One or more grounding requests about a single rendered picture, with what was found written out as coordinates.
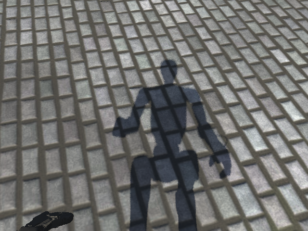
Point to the left robot hand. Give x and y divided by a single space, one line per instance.
46 221

